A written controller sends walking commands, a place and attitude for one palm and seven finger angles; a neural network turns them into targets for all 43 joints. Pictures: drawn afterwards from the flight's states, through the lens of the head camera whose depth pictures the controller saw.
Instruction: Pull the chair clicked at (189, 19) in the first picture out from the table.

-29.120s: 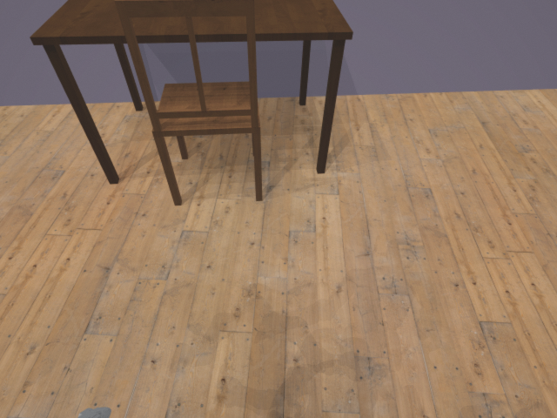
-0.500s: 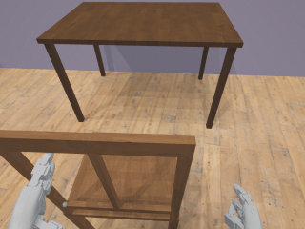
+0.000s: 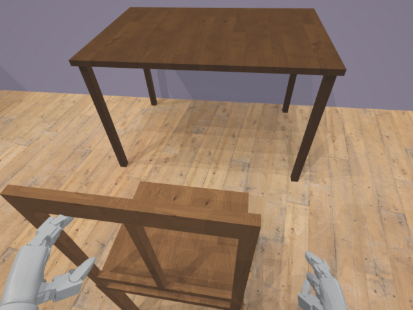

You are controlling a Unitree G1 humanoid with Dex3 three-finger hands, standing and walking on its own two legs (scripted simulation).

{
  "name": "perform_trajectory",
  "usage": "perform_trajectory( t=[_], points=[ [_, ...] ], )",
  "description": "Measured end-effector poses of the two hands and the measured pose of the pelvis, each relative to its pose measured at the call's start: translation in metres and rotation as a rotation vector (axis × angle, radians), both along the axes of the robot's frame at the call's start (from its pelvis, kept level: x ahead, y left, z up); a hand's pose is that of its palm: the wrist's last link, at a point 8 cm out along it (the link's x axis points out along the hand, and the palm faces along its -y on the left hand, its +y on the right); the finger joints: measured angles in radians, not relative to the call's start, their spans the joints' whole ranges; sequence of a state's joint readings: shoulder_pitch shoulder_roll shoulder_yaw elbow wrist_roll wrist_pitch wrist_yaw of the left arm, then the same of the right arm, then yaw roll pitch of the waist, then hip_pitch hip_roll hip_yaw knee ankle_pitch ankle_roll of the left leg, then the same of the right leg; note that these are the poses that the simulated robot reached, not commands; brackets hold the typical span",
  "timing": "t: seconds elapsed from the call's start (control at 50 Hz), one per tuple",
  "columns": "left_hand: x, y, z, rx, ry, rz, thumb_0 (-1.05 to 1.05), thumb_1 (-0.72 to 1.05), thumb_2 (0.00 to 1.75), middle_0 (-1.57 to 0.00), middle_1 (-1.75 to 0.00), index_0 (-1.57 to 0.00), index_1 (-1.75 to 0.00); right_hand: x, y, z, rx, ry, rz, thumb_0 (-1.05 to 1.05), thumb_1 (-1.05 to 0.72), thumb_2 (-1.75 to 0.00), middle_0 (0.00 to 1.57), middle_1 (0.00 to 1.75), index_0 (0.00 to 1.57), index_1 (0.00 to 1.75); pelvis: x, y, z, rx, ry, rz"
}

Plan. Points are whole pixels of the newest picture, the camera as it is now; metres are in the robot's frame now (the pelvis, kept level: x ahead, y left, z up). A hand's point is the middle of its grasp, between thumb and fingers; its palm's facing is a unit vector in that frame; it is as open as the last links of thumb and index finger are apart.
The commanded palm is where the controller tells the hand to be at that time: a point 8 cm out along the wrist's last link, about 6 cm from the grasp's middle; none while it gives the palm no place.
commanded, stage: draw the hand back to the body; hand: left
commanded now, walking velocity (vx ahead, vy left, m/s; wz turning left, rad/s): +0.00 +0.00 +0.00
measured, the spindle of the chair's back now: (150, 258) +0.23 +0.17 -0.07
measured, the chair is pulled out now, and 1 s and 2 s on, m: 0.65 0.64 0.65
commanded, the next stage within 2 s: step back with the hand held close in 0.48 s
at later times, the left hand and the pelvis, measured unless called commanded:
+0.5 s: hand (74, 262) +0.15 +0.25 +0.07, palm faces +0.37 -0.77 -0.51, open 6.6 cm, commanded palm +0.15 +0.28 +0.18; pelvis +0.02 -0.02 +0.00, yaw +1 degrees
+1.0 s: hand (65, 278) +0.13 +0.25 +0.08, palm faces +0.16 -0.82 -0.55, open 7.0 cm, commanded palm +0.09 +0.29 +0.19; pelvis -0.05 -0.01 +0.01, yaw +0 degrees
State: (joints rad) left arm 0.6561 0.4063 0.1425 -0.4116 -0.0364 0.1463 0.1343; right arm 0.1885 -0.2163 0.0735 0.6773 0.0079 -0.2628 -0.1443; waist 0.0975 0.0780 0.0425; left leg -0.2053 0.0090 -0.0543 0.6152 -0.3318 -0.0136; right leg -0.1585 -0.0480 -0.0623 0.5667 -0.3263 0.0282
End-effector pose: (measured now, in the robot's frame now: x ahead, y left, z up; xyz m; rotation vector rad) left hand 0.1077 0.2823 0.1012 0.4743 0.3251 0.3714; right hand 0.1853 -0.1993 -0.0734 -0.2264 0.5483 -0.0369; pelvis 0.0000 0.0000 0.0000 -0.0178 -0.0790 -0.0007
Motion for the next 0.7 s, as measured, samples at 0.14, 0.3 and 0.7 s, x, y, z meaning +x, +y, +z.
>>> perform_trajectory(
  t=[0.14,0.3,0.7],
  points=[
    [0.006,0.004,0.005,0.021,0.030,0.052,0.01,0.66,0.78,-0.18,-0.25,-0.40,-0.31,0.016,-0.004,0.000,-0.001,-0.002,0.037,0.02,-0.90,-0.90,0.21,0.30,0.20,0.30,0.007,-0.007,0.002,0.004,-0.004,0.007],
    [0.009,0.001,0.006,0.018,0.031,0.104,0.02,0.84,0.87,-0.20,-0.29,-0.41,-0.35,0.028,-0.014,-0.002,-0.010,0.007,0.057,0.02,-0.90,-0.90,0.21,0.30,0.20,0.30,0.014,-0.016,0.003,0.008,0.000,0.014],
    [0.013,0.000,0.004,-0.008,0.021,0.118,0.02,0.89,0.89,-0.21,-0.30,-0.37,-0.36,0.027,-0.023,-0.002,0.008,0.060,0.028,0.02,-0.91,-0.90,0.20,0.30,0.20,0.30,0.011,-0.026,0.005,0.009,0.003,0.016]
  ],
)
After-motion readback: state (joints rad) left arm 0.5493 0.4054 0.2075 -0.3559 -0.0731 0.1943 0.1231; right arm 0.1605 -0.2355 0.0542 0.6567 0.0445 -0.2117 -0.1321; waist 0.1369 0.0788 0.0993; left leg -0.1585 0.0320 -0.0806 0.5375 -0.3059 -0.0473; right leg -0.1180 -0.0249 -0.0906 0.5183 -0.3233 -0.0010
